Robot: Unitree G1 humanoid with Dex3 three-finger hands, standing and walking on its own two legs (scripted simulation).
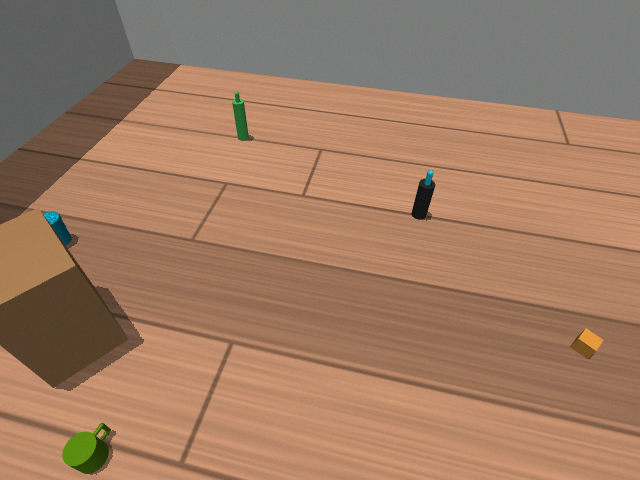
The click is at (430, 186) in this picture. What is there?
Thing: necked bottle
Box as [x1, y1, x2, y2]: [412, 170, 434, 219]
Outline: 431,170 427,172 426,178 420,180 412,209 412,215 418,219 425,217 433,191 434,182 431,180
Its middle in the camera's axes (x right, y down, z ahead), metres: +0.46 -0.18 +1.71
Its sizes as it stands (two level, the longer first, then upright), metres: 0.067 0.067 0.251
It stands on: the floor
